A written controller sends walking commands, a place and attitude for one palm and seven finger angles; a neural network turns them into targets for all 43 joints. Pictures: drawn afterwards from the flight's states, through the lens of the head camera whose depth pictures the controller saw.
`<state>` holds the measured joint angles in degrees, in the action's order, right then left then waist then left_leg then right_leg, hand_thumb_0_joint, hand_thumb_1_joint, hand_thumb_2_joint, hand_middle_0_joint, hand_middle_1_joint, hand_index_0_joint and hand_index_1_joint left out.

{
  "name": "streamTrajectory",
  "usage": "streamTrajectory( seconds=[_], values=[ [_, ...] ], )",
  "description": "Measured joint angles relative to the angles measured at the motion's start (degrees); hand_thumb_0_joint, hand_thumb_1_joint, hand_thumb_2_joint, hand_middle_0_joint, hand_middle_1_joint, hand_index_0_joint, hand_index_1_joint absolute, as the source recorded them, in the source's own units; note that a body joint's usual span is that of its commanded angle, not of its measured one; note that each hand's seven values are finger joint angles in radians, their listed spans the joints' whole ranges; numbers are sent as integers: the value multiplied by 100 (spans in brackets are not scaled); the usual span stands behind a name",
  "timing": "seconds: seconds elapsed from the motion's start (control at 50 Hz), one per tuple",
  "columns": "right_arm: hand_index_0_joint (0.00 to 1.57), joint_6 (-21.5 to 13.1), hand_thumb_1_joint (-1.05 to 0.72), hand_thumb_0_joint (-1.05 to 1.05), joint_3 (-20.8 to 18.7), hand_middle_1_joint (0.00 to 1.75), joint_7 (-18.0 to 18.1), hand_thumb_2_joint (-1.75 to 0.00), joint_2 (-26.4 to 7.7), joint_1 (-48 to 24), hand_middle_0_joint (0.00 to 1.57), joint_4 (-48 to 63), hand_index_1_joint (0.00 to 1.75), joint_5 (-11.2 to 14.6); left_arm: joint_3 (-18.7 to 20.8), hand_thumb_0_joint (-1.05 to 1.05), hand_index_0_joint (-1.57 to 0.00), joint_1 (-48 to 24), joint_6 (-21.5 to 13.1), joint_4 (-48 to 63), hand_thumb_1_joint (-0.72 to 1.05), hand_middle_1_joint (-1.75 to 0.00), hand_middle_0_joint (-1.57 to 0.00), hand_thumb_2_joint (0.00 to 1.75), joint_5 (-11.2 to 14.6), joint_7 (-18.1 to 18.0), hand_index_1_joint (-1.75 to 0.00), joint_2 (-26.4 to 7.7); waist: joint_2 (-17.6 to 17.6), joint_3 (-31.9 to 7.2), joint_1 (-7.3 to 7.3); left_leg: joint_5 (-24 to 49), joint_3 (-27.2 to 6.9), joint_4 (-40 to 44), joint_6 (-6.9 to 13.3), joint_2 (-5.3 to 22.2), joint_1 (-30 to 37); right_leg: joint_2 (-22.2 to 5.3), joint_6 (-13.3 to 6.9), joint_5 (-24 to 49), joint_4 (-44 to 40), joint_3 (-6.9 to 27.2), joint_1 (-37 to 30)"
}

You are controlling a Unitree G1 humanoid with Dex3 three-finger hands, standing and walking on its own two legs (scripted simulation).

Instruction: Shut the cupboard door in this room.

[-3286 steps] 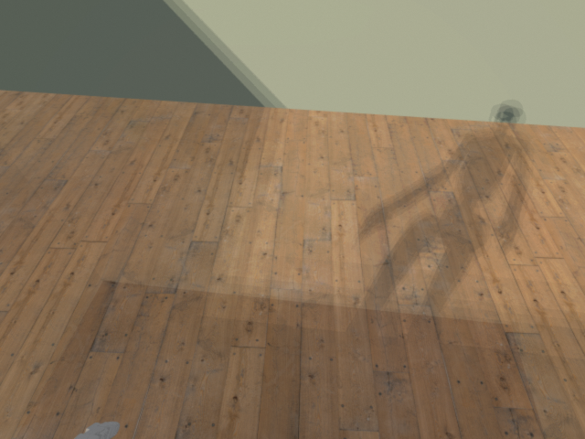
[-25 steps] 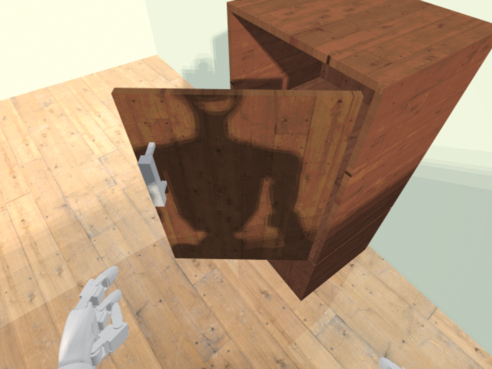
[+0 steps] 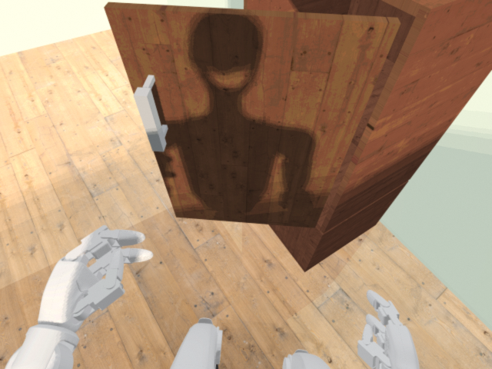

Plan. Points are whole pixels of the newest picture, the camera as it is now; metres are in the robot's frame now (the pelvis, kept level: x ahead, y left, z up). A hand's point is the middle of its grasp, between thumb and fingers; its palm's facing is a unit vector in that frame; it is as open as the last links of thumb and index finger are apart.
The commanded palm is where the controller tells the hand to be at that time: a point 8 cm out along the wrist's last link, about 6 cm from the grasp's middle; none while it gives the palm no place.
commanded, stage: raise the hand and make a fist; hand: left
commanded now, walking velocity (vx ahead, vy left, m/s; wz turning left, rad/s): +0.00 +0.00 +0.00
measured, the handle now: (154, 114) +0.51 +0.22 +0.11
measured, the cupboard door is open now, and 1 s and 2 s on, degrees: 53 53 53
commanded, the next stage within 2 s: bring the fist close to the handle in 1.24 s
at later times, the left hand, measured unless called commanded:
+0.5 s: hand (101, 269) +0.23 +0.22 +0.09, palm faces +0.01 -1.00 -0.03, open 3.1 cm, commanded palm +0.20 +0.27 +0.09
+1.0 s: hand (106, 256) +0.24 +0.21 +0.11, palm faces +0.00 -1.00 -0.04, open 3.1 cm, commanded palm +0.21 +0.26 +0.11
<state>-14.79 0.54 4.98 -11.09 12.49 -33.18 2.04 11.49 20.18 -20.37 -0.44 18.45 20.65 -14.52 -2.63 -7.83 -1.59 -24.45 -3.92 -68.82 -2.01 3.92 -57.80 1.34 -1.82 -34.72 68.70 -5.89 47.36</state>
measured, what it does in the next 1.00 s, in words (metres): stands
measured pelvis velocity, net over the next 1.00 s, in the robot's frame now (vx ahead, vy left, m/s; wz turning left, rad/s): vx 0.01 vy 0.02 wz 0.00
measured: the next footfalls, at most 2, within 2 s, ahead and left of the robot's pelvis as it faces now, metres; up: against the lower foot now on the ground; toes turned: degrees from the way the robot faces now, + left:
none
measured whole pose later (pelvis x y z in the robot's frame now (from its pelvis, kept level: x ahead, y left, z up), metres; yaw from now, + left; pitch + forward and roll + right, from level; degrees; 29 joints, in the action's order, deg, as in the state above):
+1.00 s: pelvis +0.01 +0.02 +0.04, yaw +0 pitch +9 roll -3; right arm -11.4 1.5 3.5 -14.0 15.9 -30.2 2.4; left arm 9.0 20.7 -16.5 3.3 17.0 13.9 -14.4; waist -3.4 -6.2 -0.2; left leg -21.6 -1.3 -58.2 -0.2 2.8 -45.9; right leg 0.2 0.0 -30.5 57.2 -3.7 36.0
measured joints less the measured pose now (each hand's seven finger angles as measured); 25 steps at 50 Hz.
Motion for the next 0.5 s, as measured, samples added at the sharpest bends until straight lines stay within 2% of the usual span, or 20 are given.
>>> streamTrajectory(
  seconds=[0.06,0.14,0.26,0.38,0.5],
  values=[
    [21,106,-90,1,-39,30,-35,-89,79,187,21,-39,30,-7,43,1,-70,94,223,36,90,-85,-70,90,-14,-179,-85,23,-10,-17,114,28,141,195,56,0,150,-22,65,77,-186,129,-96],
    [21,154,-90,1,-120,30,-74,-89,26,379,21,-54,30,-35,49,2,-78,320,84,192,90,-93,-77,90,-47,-463,-93,84,-13,-23,168,41,271,350,140,-27,272,-65,139,137,-352,246,-186],
    [21,177,-91,1,-172,30,-100,-89,-189,375,21,10,30,-40,-140,1,-88,443,-178,369,90,-105,-88,90,-114,-604,-105,129,-2,15,136,13,321,326,238,-89,243,-132,227,135,-377,286,-187],
    [21,239,-91,1,-145,30,-118,-89,-231,158,21,210,30,-27,-341,2,-100,451,-50,619,90,-117,-99,90,-243,-754,-117,126,24,65,106,14,309,364,283,-121,357,-156,269,166,-481,269,-342],
    [21,342,-91,1,-1,30,-147,-89,-147,5,21,453,30,-20,-347,2,-111,368,150,705,90,-129,-110,90,-293,-831,-129,81,29,64,70,76,266,540,283,-128,591,-149,270,256,-719,223,-613]
  ],
)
